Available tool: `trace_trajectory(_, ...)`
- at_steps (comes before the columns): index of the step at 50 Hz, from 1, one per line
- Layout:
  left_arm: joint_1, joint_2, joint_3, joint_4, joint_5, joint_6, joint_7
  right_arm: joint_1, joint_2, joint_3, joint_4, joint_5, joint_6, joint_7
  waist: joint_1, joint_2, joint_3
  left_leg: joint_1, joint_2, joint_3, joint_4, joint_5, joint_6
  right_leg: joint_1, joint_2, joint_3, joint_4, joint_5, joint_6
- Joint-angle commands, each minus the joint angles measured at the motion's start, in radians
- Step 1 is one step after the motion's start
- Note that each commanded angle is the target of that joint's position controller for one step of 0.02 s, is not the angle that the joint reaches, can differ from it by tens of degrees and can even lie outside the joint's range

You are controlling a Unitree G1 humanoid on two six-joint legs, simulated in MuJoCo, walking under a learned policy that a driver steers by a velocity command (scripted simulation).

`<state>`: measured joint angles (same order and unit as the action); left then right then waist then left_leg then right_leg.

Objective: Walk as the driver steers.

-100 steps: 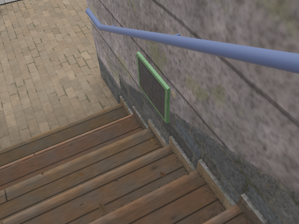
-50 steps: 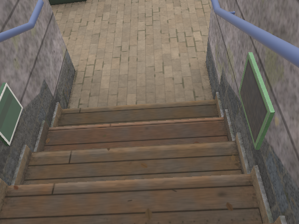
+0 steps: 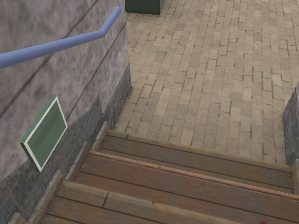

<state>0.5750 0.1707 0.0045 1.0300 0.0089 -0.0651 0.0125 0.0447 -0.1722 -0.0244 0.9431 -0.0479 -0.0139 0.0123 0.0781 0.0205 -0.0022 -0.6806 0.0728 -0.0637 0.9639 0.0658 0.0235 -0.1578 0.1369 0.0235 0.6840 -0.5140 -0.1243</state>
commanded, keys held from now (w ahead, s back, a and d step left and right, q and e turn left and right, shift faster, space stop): w+e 1.00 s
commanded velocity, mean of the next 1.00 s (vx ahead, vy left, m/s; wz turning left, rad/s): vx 0.50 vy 0.00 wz -0.55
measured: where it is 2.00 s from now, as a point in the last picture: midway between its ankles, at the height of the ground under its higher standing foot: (206, 194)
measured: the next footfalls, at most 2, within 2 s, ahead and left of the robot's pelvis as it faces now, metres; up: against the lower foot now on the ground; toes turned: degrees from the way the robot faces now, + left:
left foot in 0.22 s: +0.32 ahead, +0.16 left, -0.15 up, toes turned -8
right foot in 0.90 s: +0.58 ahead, -0.14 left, -0.31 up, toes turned -36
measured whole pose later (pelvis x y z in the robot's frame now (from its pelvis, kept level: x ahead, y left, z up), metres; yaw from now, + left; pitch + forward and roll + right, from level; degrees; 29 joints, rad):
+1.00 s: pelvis +0.50 -0.05 -0.30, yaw -34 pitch -1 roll +0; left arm 0.07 0.21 0.05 0.93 0.02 0.00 0.00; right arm 0.47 -0.18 -0.04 0.98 -0.03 -0.04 -0.03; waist -0.08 0.00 0.10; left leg -0.42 0.10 0.03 1.79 -0.70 0.02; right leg -0.40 0.10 -0.09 0.62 -0.21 -0.17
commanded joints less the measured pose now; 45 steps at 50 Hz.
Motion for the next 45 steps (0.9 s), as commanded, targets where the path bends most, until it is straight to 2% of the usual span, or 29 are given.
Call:
trace_trajectory(1,0.105,0.118,0.029,-0.038,-0.002,-0.030,0.029,-0.182,-0.110,-0.030,-0.093,-0.008,-0.027,0.002,0.043,-0.068,0.102,-0.237,-0.019,-0.015,-0.155,0.154,-0.003,0.112,-0.235,0.414,-0.067,0.500,-0.153)
trace_trajectory(3,0.026,0.121,0.035,-0.058,0.004,-0.036,0.028,-0.173,-0.081,-0.017,-0.112,0.002,-0.040,0.007,0.031,-0.027,0.109,-0.041,-0.042,0.009,-0.380,0.354,-0.024,-0.056,-0.173,0.342,-0.021,0.364,-0.120)
trace_trajectory(5,-0.010,0.126,0.037,-0.070,0.006,-0.015,0.014,-0.184,-0.027,-0.002,-0.148,0.030,-0.045,0.024,0.059,-0.070,0.084,0.267,-0.081,0.057,-0.453,0.388,-0.026,-0.230,-0.148,0.304,-0.008,0.331,-0.080)
trace_trajectory(8,0.018,0.110,0.040,-0.061,0.030,0.013,0.031,-0.117,-0.062,-0.007,-0.167,0.048,-0.052,0.008,0.066,-0.111,0.102,0.320,-0.027,-0.016,-0.626,0.344,-0.025,-0.097,-0.138,0.334,0.150,0.355,-0.070)
trace_trajectory(9,0.021,0.124,0.044,-0.050,0.044,0.034,0.042,-0.002,-0.092,-0.021,-0.126,0.061,-0.061,-0.005,0.014,-0.079,0.083,0.383,-0.004,-0.030,-0.697,0.354,-0.020,-0.049,-0.130,0.322,0.311,0.398,-0.069)
trace_trajectory(10,0.020,0.160,0.054,-0.050,0.042,0.043,0.042,0.161,-0.110,-0.034,-0.083,0.054,-0.066,-0.013,-0.071,-0.022,0.020,0.545,-0.015,0.024,-0.740,0.393,-0.025,-0.071,-0.100,0.279,0.504,0.437,-0.064)
trace_trajectory(11,0.044,0.172,0.064,-0.040,0.027,0.045,0.040,0.332,-0.163,-0.057,-0.029,0.032,-0.062,-0.016,-0.136,0.043,-0.044,0.795,0.018,0.021,-0.668,0.349,-0.017,-0.231,-0.072,0.220,0.758,0.221,-0.052)
trace_trajectory(12,0.164,0.112,0.070,-0.030,-0.020,0.034,0.024,0.449,-0.205,-0.061,-0.004,0.009,-0.058,-0.007,-0.105,0.167,-0.202,1.156,0.170,-0.067,-0.299,0.667,0.016,-0.525,0.007,0.146,1.134,-0.364,-0.001)
trace_trajectory(13,0.228,0.115,0.060,-0.058,-0.050,0.031,0.042,0.475,-0.206,-0.059,-0.022,0.016,-0.050,0.014,-0.103,0.173,-0.335,1.275,0.330,-0.221,-0.165,0.653,0.071,-0.700,-0.061,0.109,1.351,-0.390,0.011)
trace_trajectory(14,0.139,0.128,0.053,-0.113,-0.041,0.031,0.051,0.466,-0.241,-0.077,-0.038,0.040,-0.043,0.017,-0.129,0.204,-0.357,1.181,0.431,-0.406,-0.353,0.139,0.179,-0.824,-0.094,0.042,1.443,-0.278,0.025)
trace_trajectory(15,-0.029,0.126,0.055,-0.155,-0.007,0.045,0.045,0.387,-0.203,-0.072,-0.048,0.043,-0.036,-0.001,-0.130,0.172,-0.208,0.956,0.401,-0.481,-0.594,-0.395,0.204,-0.902,-0.109,-0.020,1.378,-0.098,0.041)
trace_trajectory(16,-0.203,0.151,0.063,-0.203,0.029,0.060,0.030,0.307,-0.134,-0.049,-0.088,0.031,-0.049,-0.006,-0.137,0.102,-0.048,0.728,0.345,-0.380,-0.643,-0.477,0.226,-0.876,-0.151,0.015,1.284,0.028,0.028)
trace_trajectory(17,-0.232,0.139,0.064,-0.217,0.040,0.077,0.018,0.302,-0.125,-0.040,-0.079,0.013,-0.058,-0.008,-0.119,0.099,0.027,0.539,0.347,-0.339,-0.637,-0.359,0.226,-0.796,-0.167,0.032,1.225,0.058,0.026)
trace_trajectory(18,-0.201,0.138,0.072,-0.188,0.036,0.087,0.010,0.246,-0.080,-0.022,-0.070,0.012,-0.075,-0.009,-0.035,-0.011,0.097,0.334,0.264,-0.199,-0.654,-0.212,0.145,-0.649,-0.217,0.114,0.927,0.255,0.029)
trace_trajectory(19,-0.165,0.104,0.067,-0.172,0.037,0.101,0.005,0.236,-0.094,-0.026,-0.063,0.013,-0.084,-0.012,-0.004,0.063,0.116,0.244,0.236,-0.156,-0.651,-0.174,0.128,-0.582,-0.211,0.090,0.874,0.272,0.039)
trace_trajectory(20,-0.214,0.083,0.060,-0.191,0.028,0.101,-0.008,0.250,-0.094,-0.024,-0.045,0.030,-0.097,-0.016,0.015,0.072,0.138,0.186,0.193,-0.085,-0.677,-0.145,0.107,-0.544,-0.212,0.091,0.698,0.382,0.061)
trace_trajectory(23,-0.223,0.076,0.072,-0.160,0.045,0.108,-0.024,0.358,-0.132,-0.026,-0.022,0.042,-0.097,-0.023,-0.012,0.076,0.046,0.343,0.225,-0.081,-0.609,0.006,0.166,-0.584,-0.185,0.111,0.555,0.489,0.075)
trace_trajectory(24,-0.254,0.074,0.071,-0.168,0.038,0.109,-0.027,0.380,-0.120,-0.022,-0.026,0.046,-0.091,-0.025,-0.012,0.065,0.031,0.376,0.226,-0.069,-0.602,0.009,0.157,-0.607,-0.180,0.111,0.530,0.512,0.070)
trace_trajectory(25,-0.256,0.086,0.076,-0.155,0.042,0.114,-0.025,0.392,-0.146,-0.027,-0.028,0.033,-0.091,-0.024,-0.013,0.079,0.007,0.422,0.228,-0.063,-0.569,-0.027,0.149,-0.627,-0.173,0.092,0.565,0.589,0.055)
trace_trajectory(28,-0.441,0.100,0.080,-0.187,0.041,0.111,-0.040,0.478,-0.105,-0.021,-0.007,0.034,-0.081,-0.031,-0.074,0.037,0.092,0.515,0.201,-0.037,-0.556,-0.259,0.097,-0.766,-0.196,0.149,0.453,0.712,0.027)
trace_trajectory(29,-0.478,0.115,0.084,-0.194,0.025,0.101,-0.049,0.490,-0.110,-0.021,-0.008,0.022,-0.084,-0.029,-0.086,0.036,0.098,0.555,0.168,0.001,-0.542,-0.385,0.079,-0.779,-0.183,0.115,0.353,0.787,0.024)
trace_trajectory(32,-0.589,0.105,0.083,-0.211,0.035,0.074,-0.056,0.605,-0.129,-0.027,0.032,-0.003,-0.098,-0.033,-0.154,0.014,0.156,0.631,0.206,-0.005,-0.451,-0.314,0.103,-0.850,-0.181,0.098,0.287,0.832,0.018)
trace_trajectory(34,-0.671,0.089,0.080,-0.233,0.044,0.059,-0.049,0.691,-0.115,-0.024,0.062,-0.005,-0.103,-0.039,-0.199,0.018,0.156,0.708,0.233,-0.003,-0.386,-0.193,0.096,-0.917,-0.168,0.078,0.260,0.802,0.009)
trace_trajectory(36,-0.730,0.080,0.070,-0.253,0.027,0.047,-0.054,0.676,-0.101,-0.020,0.059,-0.021,-0.106,-0.039,-0.206,-0.002,0.176,0.635,0.208,0.084,-0.334,-0.246,0.085,-0.805,-0.162,-0.003,0.077,0.933,0.027)
trace_trajectory(37,-0.763,0.064,0.059,-0.262,0.015,0.046,-0.063,0.646,-0.093,-0.017,0.050,-0.017,-0.102,-0.038,-0.215,0.006,0.194,0.550,0.196,0.121,-0.336,-0.306,0.082,-0.677,-0.172,-0.060,-0.019,0.999,0.034)
trace_trajectory(39,-0.768,0.053,0.049,-0.264,0.003,0.050,-0.085,0.579,-0.097,-0.013,0.043,0.010,-0.090,-0.043,-0.211,0.025,0.224,0.395,0.174,0.184,-0.333,-0.327,0.073,-0.410,-0.162,-0.127,-0.130,1.033,0.046)
trace_trajectory(42,-0.681,0.079,0.045,-0.220,0.022,0.068,-0.069,0.585,-0.130,-0.024,0.073,0.021,-0.072,-0.039,-0.179,0.046,0.196,0.505,0.179,0.223,-0.130,0.014,0.075,-0.285,-0.136,-0.169,-0.199,0.876,0.011)
trace_trajectory(44,-0.346,0.140,0.075,-0.099,0.032,0.056,-0.043,0.574,-0.148,-0.026,0.090,0.008,-0.042,-0.054,-0.044,0.067,0.028,0.521,0.166,0.222,0.285,0.189,0.087,0.039,-0.131,-0.144,-0.290,0.815,-0.030)
trace_trajectory(45,-0.195,0.187,0.103,-0.040,0.049,0.051,-0.030,0.558,-0.153,-0.039,0.096,0.014,-0.035,-0.054,0.054,-0.079,-0.038,0.383,0.074,0.280,0.662,-0.178,0.058,0.277,-0.151,-0.103,-0.356,0.882,-0.059)
Over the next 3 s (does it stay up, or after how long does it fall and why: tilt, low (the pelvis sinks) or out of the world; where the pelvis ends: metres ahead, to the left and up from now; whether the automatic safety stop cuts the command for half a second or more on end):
stays up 0.95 -0.19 -0.44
